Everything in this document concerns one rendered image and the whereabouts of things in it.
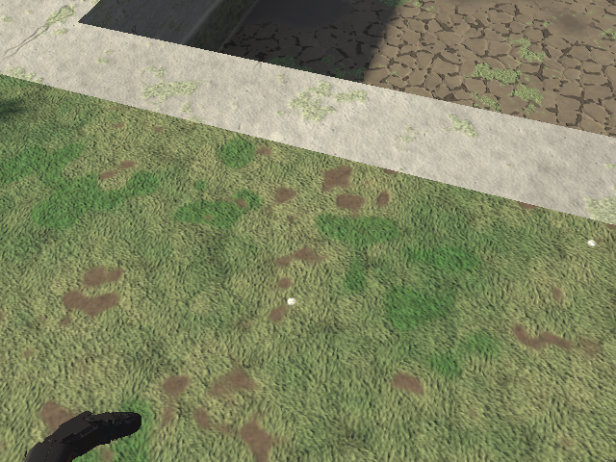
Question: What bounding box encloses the left robot hand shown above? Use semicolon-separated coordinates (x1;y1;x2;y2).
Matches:
24;411;141;462

